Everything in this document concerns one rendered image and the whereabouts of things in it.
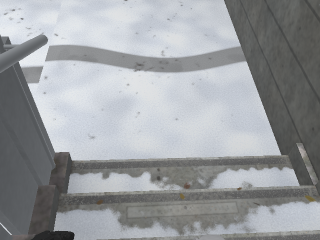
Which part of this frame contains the left robot hand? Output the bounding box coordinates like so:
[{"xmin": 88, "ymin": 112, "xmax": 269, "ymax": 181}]
[{"xmin": 31, "ymin": 230, "xmax": 75, "ymax": 240}]

